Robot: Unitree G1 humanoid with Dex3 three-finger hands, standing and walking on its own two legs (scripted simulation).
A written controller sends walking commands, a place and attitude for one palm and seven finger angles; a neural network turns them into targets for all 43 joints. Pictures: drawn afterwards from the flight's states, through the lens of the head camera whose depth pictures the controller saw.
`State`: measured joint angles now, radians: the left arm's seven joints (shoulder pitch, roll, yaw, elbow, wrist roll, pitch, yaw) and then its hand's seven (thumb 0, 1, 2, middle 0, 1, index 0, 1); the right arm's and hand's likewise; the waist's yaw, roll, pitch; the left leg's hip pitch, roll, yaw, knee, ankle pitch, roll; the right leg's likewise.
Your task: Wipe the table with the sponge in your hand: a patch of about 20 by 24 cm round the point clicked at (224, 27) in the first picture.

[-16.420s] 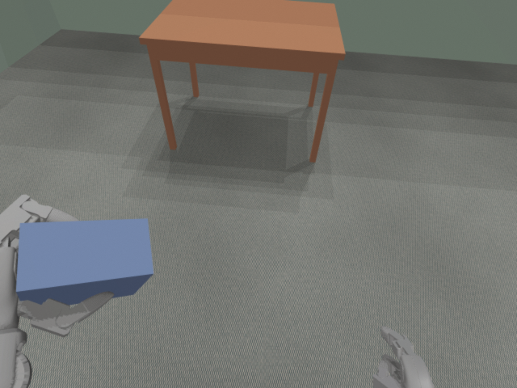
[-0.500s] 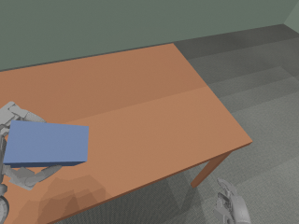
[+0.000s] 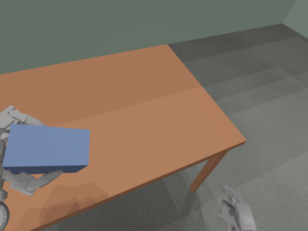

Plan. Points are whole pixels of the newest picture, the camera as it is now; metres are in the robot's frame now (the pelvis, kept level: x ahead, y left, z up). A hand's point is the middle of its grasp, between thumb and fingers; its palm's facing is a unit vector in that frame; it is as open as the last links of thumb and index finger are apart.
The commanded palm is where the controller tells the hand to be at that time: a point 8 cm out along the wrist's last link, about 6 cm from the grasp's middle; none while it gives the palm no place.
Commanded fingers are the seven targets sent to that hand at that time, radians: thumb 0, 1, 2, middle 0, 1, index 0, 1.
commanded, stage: shuffle to correct the standing spot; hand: left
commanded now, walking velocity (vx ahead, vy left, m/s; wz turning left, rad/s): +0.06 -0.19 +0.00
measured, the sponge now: (61, 152) +0.23 +0.21 +0.13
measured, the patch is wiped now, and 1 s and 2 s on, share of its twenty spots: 0.00 0.00 0.00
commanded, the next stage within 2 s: come to a stop and stand still in 0.06 s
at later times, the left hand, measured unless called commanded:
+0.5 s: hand (52, 143) +0.24 +0.23 +0.15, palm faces +0.31 -0.84 -0.45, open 10.8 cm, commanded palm +0.18 +0.26 +0.17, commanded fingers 0.00 0.10 1.30 -1.20 -1.60 -1.20 -1.60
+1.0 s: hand (14, 149) +0.22 +0.28 +0.16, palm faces +0.37 -0.85 -0.36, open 10.8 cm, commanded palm +0.16 +0.31 +0.17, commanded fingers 0.00 0.10 1.30 -1.20 -1.60 -1.20 -1.60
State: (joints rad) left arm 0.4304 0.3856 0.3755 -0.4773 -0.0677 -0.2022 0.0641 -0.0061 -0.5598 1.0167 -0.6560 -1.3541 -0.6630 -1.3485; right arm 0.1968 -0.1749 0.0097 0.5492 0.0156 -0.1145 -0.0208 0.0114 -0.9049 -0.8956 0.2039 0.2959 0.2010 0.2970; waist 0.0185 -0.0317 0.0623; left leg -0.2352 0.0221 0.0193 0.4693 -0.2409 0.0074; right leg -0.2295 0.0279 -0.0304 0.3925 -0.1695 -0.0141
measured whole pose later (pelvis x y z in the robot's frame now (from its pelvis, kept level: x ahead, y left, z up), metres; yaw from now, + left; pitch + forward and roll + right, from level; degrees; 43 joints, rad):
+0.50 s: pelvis +0.02 -0.02 +0.00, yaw +0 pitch +1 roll -1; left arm 0.50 0.40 0.37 -0.48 -0.08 -0.16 0.09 -0.01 -0.56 1.02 -0.66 -1.35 -0.66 -1.35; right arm 0.19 -0.24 -0.01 0.59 0.03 -0.09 -0.05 0.01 -0.91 -0.90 0.20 0.30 0.20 0.30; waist -0.02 0.02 0.05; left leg -0.22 0.05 0.00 0.47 -0.27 -0.02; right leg -0.21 0.06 -0.04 0.39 -0.20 -0.04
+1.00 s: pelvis +0.01 +0.03 +0.00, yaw +1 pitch +0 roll -1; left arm 0.43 0.37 0.34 -0.47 -0.05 -0.18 0.09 -0.01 -0.56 1.02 -0.66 -1.35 -0.66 -1.35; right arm 0.20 -0.17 0.04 0.57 0.01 -0.12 -0.05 0.01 -0.90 -0.90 0.20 0.30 0.20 0.30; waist 0.02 -0.03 0.03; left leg -0.20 -0.03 0.02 0.42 -0.22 0.05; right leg -0.18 -0.02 -0.03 0.34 -0.16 0.03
